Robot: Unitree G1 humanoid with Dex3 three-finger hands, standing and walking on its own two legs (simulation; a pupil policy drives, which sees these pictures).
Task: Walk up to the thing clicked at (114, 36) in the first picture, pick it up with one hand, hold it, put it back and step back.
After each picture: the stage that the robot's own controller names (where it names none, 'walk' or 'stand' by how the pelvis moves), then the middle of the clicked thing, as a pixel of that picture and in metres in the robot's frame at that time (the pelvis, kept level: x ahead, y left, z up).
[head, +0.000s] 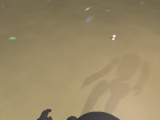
stand; (113, 37) +2.14 -0.61 -0.72
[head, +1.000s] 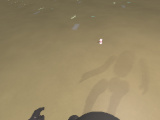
walk; (100, 41) +2.06 -0.12 -0.69
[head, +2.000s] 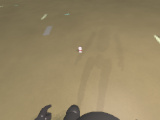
walk; (80, 49) +1.43 +0.31 -0.72
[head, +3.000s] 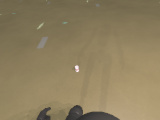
walk; (76, 68) +0.96 +0.31 -0.72
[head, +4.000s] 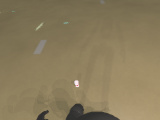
walk; (76, 83) +0.60 +0.27 -0.72
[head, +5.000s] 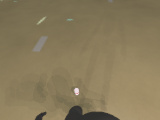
walk; (76, 91) +0.45 +0.19 -0.70
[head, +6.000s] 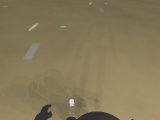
stand; (71, 102) +0.36 +0.18 -0.72
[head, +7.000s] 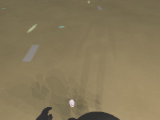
stand; (72, 103) +0.34 +0.20 -0.72
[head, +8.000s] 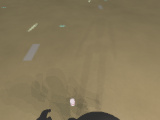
stand; (72, 102) +0.35 +0.20 -0.73
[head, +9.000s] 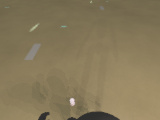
stand; (72, 101) +0.36 +0.20 -0.73
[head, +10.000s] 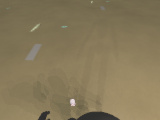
stand; (72, 102) +0.35 +0.20 -0.73
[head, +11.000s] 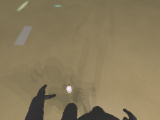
go down; (69, 89) +0.38 +0.20 -0.67
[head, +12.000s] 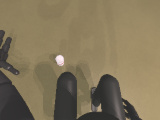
go down; (60, 60) +0.44 +0.24 -0.29
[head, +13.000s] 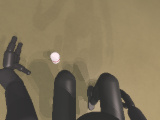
close in; (55, 58) +0.43 +0.25 -0.28
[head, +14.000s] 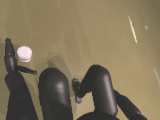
close; (24, 54) +0.43 +0.28 -0.22
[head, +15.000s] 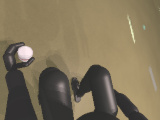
close; (25, 54) +0.41 +0.27 -0.23
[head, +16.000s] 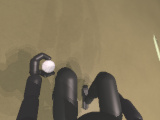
lift; (48, 66) +0.32 +0.26 -0.14
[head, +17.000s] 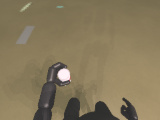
lift; (64, 77) +0.30 +0.17 +0.02
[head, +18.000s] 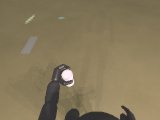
hold; (68, 78) +0.31 +0.15 +0.01
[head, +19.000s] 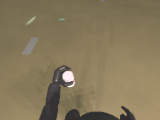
hold; (69, 79) +0.31 +0.15 +0.01
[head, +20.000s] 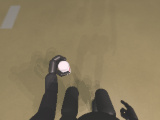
crouch; (65, 68) +0.38 +0.17 -0.06
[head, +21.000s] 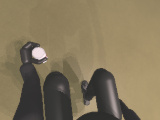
lower; (40, 55) +0.42 +0.25 -0.18
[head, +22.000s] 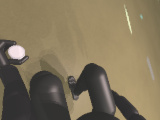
lower; (17, 54) +0.43 +0.27 -0.23
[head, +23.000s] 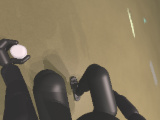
lower; (19, 53) +0.42 +0.28 -0.23
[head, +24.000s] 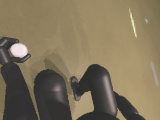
lower; (20, 52) +0.42 +0.28 -0.22
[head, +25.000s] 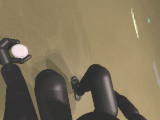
rest; (20, 53) +0.42 +0.29 -0.22
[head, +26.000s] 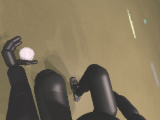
open; (26, 56) +0.42 +0.25 -0.23
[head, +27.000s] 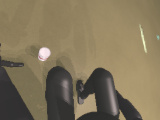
stand; (43, 54) +0.42 +0.24 -0.25
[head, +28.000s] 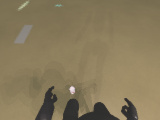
stand; (72, 90) +0.38 +0.16 -0.60
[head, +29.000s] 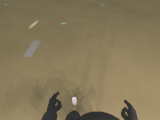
stand; (74, 100) +0.36 +0.16 -0.67
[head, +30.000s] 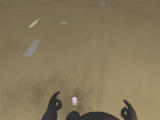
stand; (74, 101) +0.35 +0.16 -0.67
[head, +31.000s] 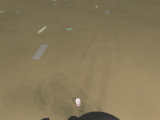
stand; (78, 102) +0.39 +0.14 -0.72
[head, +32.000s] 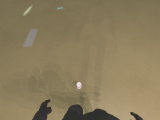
walk; (79, 85) +0.45 +0.12 -0.70
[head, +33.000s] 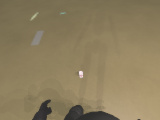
walk; (81, 74) +0.69 +0.16 -0.70
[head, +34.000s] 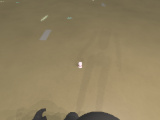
stand; (80, 65) +1.02 +0.18 -0.70
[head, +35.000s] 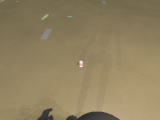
stand; (81, 63) +1.03 +0.17 -0.72
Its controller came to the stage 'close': yes
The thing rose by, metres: 0.71
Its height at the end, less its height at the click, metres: +0.00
